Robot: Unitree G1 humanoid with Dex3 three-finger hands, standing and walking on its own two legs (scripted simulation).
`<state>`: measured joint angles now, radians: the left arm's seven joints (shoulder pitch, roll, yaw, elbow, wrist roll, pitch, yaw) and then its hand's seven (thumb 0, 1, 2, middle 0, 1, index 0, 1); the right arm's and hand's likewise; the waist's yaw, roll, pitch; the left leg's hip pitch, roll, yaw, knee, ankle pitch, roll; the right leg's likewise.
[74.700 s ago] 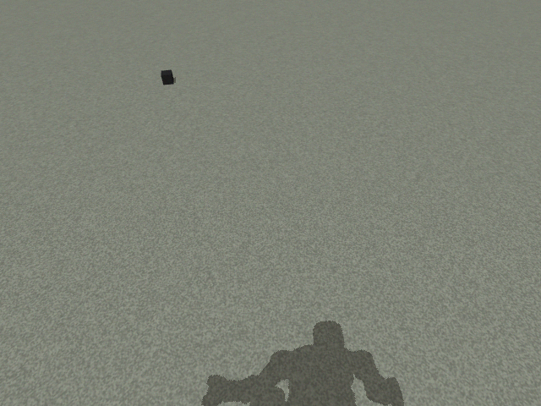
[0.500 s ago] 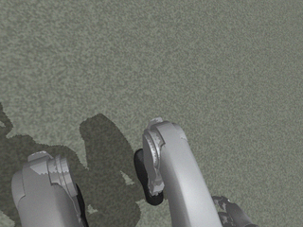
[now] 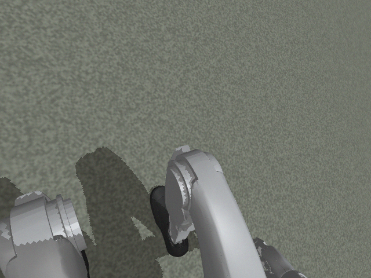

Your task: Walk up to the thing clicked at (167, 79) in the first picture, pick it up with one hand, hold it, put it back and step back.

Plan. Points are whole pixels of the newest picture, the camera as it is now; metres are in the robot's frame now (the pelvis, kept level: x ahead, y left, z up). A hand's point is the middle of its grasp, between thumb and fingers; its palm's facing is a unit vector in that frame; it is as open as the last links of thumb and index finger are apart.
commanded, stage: rest palm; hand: left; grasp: from above
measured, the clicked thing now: out of the picture +0.52 +0.35 -0.27
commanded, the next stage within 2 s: close in 1.72 s
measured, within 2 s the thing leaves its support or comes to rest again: neither
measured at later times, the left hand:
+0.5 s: hand out of the picture +0.48 +0.34 -0.23, palm faces -0.50 -0.13 -0.86, open 14.4 cm
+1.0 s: hand out of the picture +0.49 +0.33 -0.24, palm faces -0.45 -0.07 -0.89, open 14.3 cm
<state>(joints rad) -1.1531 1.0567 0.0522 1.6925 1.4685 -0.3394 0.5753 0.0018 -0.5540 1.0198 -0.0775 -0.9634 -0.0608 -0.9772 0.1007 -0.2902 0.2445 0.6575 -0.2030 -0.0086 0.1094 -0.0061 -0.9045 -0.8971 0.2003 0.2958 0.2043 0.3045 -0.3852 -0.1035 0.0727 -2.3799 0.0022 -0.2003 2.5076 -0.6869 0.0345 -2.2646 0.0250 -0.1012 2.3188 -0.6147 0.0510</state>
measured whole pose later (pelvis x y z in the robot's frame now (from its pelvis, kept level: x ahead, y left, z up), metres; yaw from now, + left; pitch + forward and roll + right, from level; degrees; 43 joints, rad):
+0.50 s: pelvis +0.01 -0.01 +0.00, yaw -1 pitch +30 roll -15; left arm -1.08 1.14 0.15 1.52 1.33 -0.36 0.34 0.00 -0.57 1.02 -0.06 -0.96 -0.05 -0.98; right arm 0.13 -0.35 0.29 0.56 -0.21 -0.02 0.13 -0.01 -0.91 -0.90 0.20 0.30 0.21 0.30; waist -0.38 -0.12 0.19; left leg -2.34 0.00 -0.25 2.51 -0.73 0.00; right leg -2.24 0.02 -0.14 2.31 -0.64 0.07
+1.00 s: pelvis +0.00 +0.00 +0.00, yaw -2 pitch +30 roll -15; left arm -1.16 1.12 0.07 1.68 1.38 -0.29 0.51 0.00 -0.53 1.01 -0.07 -0.96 -0.06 -0.98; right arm 0.12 -0.31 0.32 0.59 -0.21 -0.10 0.14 -0.01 -0.90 -0.90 0.20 0.30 0.20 0.30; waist -0.42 -0.13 0.16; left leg -2.38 0.01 -0.24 2.54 -0.71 0.02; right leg -2.27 0.04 -0.13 2.33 -0.61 0.07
